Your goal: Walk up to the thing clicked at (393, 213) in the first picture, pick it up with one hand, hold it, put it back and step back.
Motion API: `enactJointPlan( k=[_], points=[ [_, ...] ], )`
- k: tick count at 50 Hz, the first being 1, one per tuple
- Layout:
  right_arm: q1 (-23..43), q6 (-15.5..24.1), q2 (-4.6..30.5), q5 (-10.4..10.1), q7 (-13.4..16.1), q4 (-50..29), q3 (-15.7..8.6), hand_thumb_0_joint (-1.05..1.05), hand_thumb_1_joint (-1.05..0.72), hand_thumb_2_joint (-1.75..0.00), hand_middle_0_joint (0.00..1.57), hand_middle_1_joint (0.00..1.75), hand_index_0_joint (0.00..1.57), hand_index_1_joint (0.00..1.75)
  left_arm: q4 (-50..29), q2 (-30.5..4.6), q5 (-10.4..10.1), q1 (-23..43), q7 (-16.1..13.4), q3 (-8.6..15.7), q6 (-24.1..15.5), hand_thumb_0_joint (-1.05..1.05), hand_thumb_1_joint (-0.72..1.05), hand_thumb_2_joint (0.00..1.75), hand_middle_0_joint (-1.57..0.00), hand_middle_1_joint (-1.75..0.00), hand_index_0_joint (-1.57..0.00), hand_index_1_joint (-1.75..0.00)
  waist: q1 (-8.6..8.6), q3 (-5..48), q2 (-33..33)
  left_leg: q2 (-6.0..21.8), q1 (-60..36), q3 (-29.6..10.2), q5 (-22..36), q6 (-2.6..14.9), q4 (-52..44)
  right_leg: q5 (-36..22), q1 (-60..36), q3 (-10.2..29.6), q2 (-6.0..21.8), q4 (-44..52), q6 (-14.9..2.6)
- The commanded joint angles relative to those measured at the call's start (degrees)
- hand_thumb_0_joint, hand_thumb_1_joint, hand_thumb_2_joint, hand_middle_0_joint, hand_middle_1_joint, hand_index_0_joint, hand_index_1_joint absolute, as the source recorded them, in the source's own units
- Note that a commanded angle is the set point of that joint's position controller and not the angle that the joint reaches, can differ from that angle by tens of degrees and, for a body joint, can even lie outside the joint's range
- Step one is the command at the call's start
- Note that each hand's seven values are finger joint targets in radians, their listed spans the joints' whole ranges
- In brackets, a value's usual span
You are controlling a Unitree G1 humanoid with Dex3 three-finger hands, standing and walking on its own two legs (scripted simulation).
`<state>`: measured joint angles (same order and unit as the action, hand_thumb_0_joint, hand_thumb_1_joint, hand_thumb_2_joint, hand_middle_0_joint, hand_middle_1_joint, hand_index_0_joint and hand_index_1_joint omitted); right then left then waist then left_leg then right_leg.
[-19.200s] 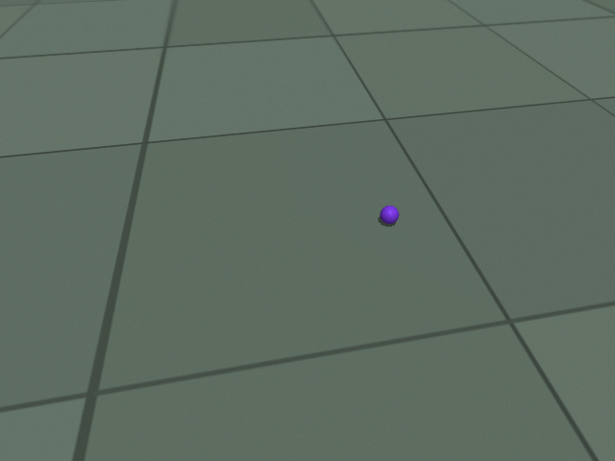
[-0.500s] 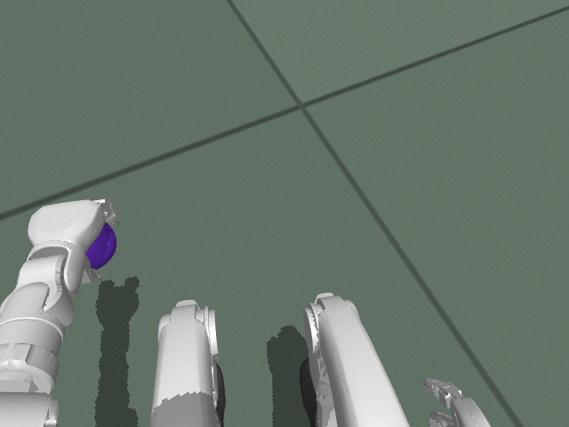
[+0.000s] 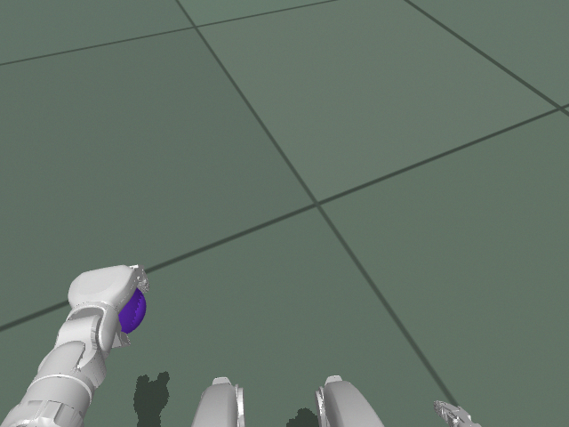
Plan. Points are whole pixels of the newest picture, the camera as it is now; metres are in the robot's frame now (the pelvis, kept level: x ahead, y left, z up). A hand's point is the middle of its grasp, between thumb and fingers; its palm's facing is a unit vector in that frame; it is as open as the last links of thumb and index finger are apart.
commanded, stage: lift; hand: left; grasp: from above
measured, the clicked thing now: (117, 309) +0.35 +0.26 -0.10
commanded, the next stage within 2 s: hold in 0.50 s
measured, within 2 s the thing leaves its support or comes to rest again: neither
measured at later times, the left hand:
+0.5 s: hand (115, 276) +0.36 +0.23 +0.01, palm faces -0.45 -0.09 -0.89, open 10.2 cm
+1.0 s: hand (104, 249) +0.37 +0.22 +0.06, palm faces -0.44 -0.07 -0.90, open 10.2 cm
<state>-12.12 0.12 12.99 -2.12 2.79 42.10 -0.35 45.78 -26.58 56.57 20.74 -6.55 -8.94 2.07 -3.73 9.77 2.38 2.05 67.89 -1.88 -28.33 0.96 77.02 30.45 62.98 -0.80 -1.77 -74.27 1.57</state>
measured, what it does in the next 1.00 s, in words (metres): rises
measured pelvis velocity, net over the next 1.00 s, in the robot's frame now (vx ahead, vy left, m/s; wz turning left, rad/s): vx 0.06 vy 0.00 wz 0.00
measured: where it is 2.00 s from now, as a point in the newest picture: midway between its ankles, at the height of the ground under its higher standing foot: outside the picture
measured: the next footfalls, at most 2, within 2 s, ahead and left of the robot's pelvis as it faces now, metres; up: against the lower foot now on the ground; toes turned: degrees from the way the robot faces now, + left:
none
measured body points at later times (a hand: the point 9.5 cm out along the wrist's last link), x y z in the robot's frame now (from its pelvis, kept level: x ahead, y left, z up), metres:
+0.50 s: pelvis +0.04 -0.01 +0.09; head +0.09 +0.00 +0.54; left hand +0.38 +0.23 +0.06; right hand +0.12 -0.27 -0.04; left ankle +0.08 +0.11 -0.61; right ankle +0.05 -0.14 -0.61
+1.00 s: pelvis +0.06 +0.00 +0.12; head +0.08 -0.01 +0.57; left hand +0.39 +0.23 +0.11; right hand +0.17 -0.27 -0.01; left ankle +0.08 +0.11 -0.61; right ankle +0.05 -0.14 -0.61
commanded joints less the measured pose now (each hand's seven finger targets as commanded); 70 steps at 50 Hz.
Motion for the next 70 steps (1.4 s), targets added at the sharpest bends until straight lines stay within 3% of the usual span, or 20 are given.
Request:
enactJointPlan(
  k=[1, 6, 8, 10, 13, 15, 19, 21, 24, 27, 28, 36, 44, 46, 48, 51, 53, 55, 61, 70],
  points=[
    [-2.63, 2.72, 9.40, -0.25, 1.05, -4.67, -3.55, 0.00, -0.90, -0.90, 0.20, 0.30, 0.20, 0.30, -7.51, -8.71, 0.52, 16.91, -3.17, 3.06, -1.07, 0.00, 0.47, 0.88, -0.85, -0.85, -0.87, -0.84, -0.63, 16.45, 4.08, -0.70, -25.59, -2.28, 2.60, -1.14, -19.70, -5.45, -9.17, -0.77, -2.04, 15.69, -3.29],
    [-4.04, 2.97, 9.15, -0.11, 0.95, -4.36, -3.69, 0.00, -0.90, -0.90, 0.20, 0.30, 0.20, 0.30, -7.36, -7.93, 0.70, 19.00, -4.43, 2.58, -1.30, 0.00, 0.53, 0.93, -0.89, -0.89, -0.90, -0.88, -0.59, 15.84, 3.96, -0.90, -31.33, -0.75, 8.81, -1.15, -24.02, -10.57, -15.99, -0.14, -1.81, 21.07, -3.22],
    [-4.81, 2.88, 9.36, 0.01, 0.81, -4.11, -3.75, 0.00, -0.90, -0.90, 0.20, 0.30, 0.20, 0.30, -4.21, -8.33, 1.19, 15.21, -4.98, 3.61, -0.91, 0.00, 0.54, 0.91, -0.90, -0.88, -0.92, -0.87, -0.36, 14.49, 2.17, -1.12, -32.39, -0.15, 12.04, -1.04, -25.17, -13.00, -18.88, 0.14, -1.64, 23.05, -3.11],
    [-4.75, 2.82, 9.22, 0.19, 0.60, -4.39, -3.91, 0.00, -0.90, -0.90, 0.20, 0.30, 0.20, 0.30, -7.24, -8.25, 1.21, 18.92, -5.47, 3.24, -0.86, 0.00, 0.56, 0.93, -0.92, -0.88, -0.93, -0.87, 0.05, 15.32, 3.59, -1.37, -34.77, 0.37, 13.60, -1.07, -26.80, -14.48, -21.44, 0.50, -1.53, 24.92, -3.04],
    [-4.71, 2.59, 9.31, 0.13, 0.40, -4.55, -4.06, 0.00, -0.90, -0.90, 0.20, 0.30, 0.20, 0.30, -6.22, -8.93, 1.14, 17.56, -5.99, 4.07, -0.32, 0.00, 0.54, 0.94, -0.91, -0.86, -0.92, -0.86, 0.21, 14.57, 2.58, -1.73, -37.06, 0.73, 14.56, -0.99, -29.14, -15.45, -24.41, 0.83, -1.25, 27.50, -2.88],
    [-4.44, 2.47, 9.22, 0.16, 0.28, -4.73, -4.17, 0.00, -0.90, -0.90, 0.20, 0.30, 0.20, 0.30, -5.44, -7.30, 0.87, 16.17, -5.63, 3.29, -0.37, 0.00, 0.56, 0.93, -0.93, -0.84, -0.93, -0.84, 0.25, 13.11, 1.97, -1.69, -38.47, 0.69, 15.00, -1.06, -30.92, -15.82, -25.56, 0.82, -1.20, 29.20, -2.81],
    [-4.53, 2.14, 9.52, 0.18, 0.23, -4.93, -4.48, 0.00, -0.90, -0.90, 0.20, 0.30, 0.20, 0.30, -6.60, -8.86, 0.69, 17.74, -5.46, 3.91, -0.45, 0.00, 0.55, 0.95, -0.93, -0.85, -0.94, -0.85, 0.27, 13.64, 0.94, -2.07, -41.43, 1.47, 18.05, -0.76, -32.81, -19.10, -30.31, 1.39, -0.83, 32.53, -2.24],
    [-4.29, 1.94, 9.31, 0.05, 0.14, -5.09, -4.52, 0.00, -0.90, -0.90, 0.20, 0.30, 0.20, 0.30, -5.63, -6.87, 0.27, 16.01, -5.07, 2.73, -0.44, 0.00, 0.56, 0.99, -0.94, -0.87, -0.94, -0.87, 0.24, 11.94, 0.38, -2.19, -42.91, 1.84, 18.07, -0.68, -34.25, -19.27, -31.15, 1.59, -0.70, 34.43, -2.07],
    [-4.67, 1.90, 9.40, -0.03, 0.21, -4.54, -4.56, 0.00, -0.90, -0.90, 0.20, 0.30, 0.20, 0.30, -5.01, -7.11, 0.26, 16.43, -4.79, 2.68, -0.88, 0.00, 0.54, 0.99, -0.93, -0.87, -0.93, -0.88, -0.25, 10.82, -0.64, -2.16, -43.72, 1.77, 18.91, -0.53, -35.80, -20.36, -32.81, 1.84, -0.75, 35.93, -1.96],
    [-4.43, 1.82, 9.46, -0.15, 0.10, -4.61, -4.82, 0.00, -0.89, -0.90, 0.20, 0.30, 0.20, 0.30, -5.66, -6.53, 0.45, 15.22, -4.48, 2.37, -0.93, 0.00, 0.56, 1.00, -0.94, -0.88, -0.94, -0.88, 0.40, 11.63, 0.26, -2.30, -46.34, 2.24, 21.57, -0.68, -37.01, -22.65, -34.67, 2.03, -0.67, 36.92, -2.03],
    [-4.44, 1.85, 9.51, -0.14, 0.13, -4.47, -4.93, 0.00, -0.89, -0.90, 0.20, 0.30, 0.20, 0.30, -8.37, -7.13, 0.24, 18.14, -4.48, 2.71, -1.16, 0.00, 0.57, 1.01, -0.93, -0.90, -0.94, -0.90, 0.47, 12.59, 1.76, -2.18, -47.75, 2.14, 22.55, -0.94, -37.61, -23.11, -35.03, 1.90, -0.84, 37.07, -2.20],
    [-2.61, 1.32, 9.76, -0.64, 0.25, -5.03, -5.03, 0.00, -0.89, -0.90, 0.20, 0.30, 0.20, 0.30, -7.18, -8.27, 0.90, 17.28, -3.29, 2.68, -1.56, 0.00, 0.53, 0.94, -0.89, -0.87, -0.90, -0.86, 1.41, 9.34, -0.22, -2.58, -49.52, 2.59, 22.08, -0.77, -41.17, -22.80, -38.63, 2.35, -0.65, 40.80, -1.99],
    [-2.22, 0.68, 9.84, -0.95, 0.06, -5.87, -5.26, 0.00, -0.90, -0.90, 0.20, 0.30, 0.20, 0.30, -8.94, -7.31, 0.54, 16.25, -0.58, 1.72, -1.59, 0.00, 0.51, 0.94, -0.87, -0.90, -0.89, -0.88, 1.48, 9.56, -1.44, -2.40, -52.98, 2.89, 29.52, -0.29, -42.10, -29.86, -41.71, 2.40, -0.83, 41.89, -1.68],
    [-2.07, 0.42, 10.06, -0.98, -0.01, -6.18, -5.31, 0.00, -0.89, -0.90, 0.20, 0.30, 0.20, 0.30, -11.58, -8.86, 0.61, 16.82, -0.41, 2.81, -1.74, 0.00, 0.51, 0.95, -0.87, -0.90, -0.89, -0.89, 1.95, 10.28, -0.09, -2.50, -54.36, 3.14, 29.57, -0.50, -43.04, -29.38, -42.95, 2.30, -0.79, 42.49, -1.92],
    [-1.51, 0.18, 9.77, -1.00, -0.09, -6.57, -5.17, 0.00, -0.89, -0.90, 0.20, 0.30, 0.20, 0.30, -10.93, -7.36, 0.50, 15.64, -0.07, 2.07, -1.51, 0.00, 0.52, 0.96, -0.88, -0.92, -0.89, -0.90, 2.06, 9.17, -0.20, -2.32, -54.95, 3.17, 30.11, -0.53, -43.71, -29.32, -42.98, 2.10, -0.89, 42.90, -2.07],
    [-0.94, -0.11, 9.91, -1.19, 0.00, -7.17, -5.06, 0.00, -0.89, -0.90, 0.20, 0.30, 0.20, 0.30, -10.94, -7.34, 0.63, 15.61, 0.74, 1.71, -1.43, 0.00, 0.53, 0.94, -0.88, -0.91, -0.90, -0.89, 1.68, 7.43, -1.48, -2.21, -54.82, 2.89, 28.64, -0.34, -44.73, -28.52, -42.92, 2.10, -0.87, 43.98, -1.96],
    [-0.58, -0.27, 9.85, -1.15, -0.02, -7.36, -5.02, 0.00, -0.89, -0.90, 0.20, 0.30, 0.20, 0.30, -12.41, -8.93, 0.84, 16.06, 0.88, 2.84, -1.51, 0.00, 0.52, 0.95, -0.87, -0.92, -0.89, -0.90, 2.36, 7.65, 0.59, -2.38, -55.22, 3.23, 28.00, -0.55, -45.50, -27.56, -43.71, 2.24, -0.72, 44.33, -2.23],
    [-0.15, -0.38, 9.87, -1.21, -0.11, -8.01, -4.99, 0.00, -0.89, -0.90, 0.20, 0.30, 0.20, 0.30, -13.26, -7.33, 0.34, 15.84, 1.50, 1.65, -1.41, 0.00, 0.53, 0.97, -0.88, -0.91, -0.90, -0.89, 2.43, 7.01, 0.48, -1.96, -55.74, 2.78, 27.50, -0.78, -46.36, -26.58, -44.05, 1.89, -0.90, 44.66, -2.35],
    [0.94, -0.59, 9.69, -1.36, 0.11, -8.81, -4.75, 0.00, -0.90, -0.90, 0.20, 0.30, 0.20, 0.30, -16.17, -8.14, 0.44, 15.87, 2.75, 2.01, -1.60, 0.00, 0.52, 0.99, -0.89, -0.91, -0.90, -0.90, 2.97, 7.82, -0.01, -2.12, -57.49, 3.16, 28.48, -0.32, -47.21, -27.85, -45.48, 2.18, -0.76, 45.75, -2.18],
    [2.53, -0.78, 9.53, -1.53, 0.29, -9.50, -4.35, 0.00, -0.90, -0.90, 0.20, 0.30, 0.20, 0.30, -18.01, -8.51, 0.08, 15.38, 3.71, 2.31, -1.70, 0.00, 0.51, 0.97, -0.86, -0.93, -0.88, -0.91, 3.58, 6.24, -0.19, -2.25, -57.62, 3.34, 25.22, -0.37, -49.26, -24.92, -46.55, 2.24, -0.51, 47.63, -2.25]
  ],
)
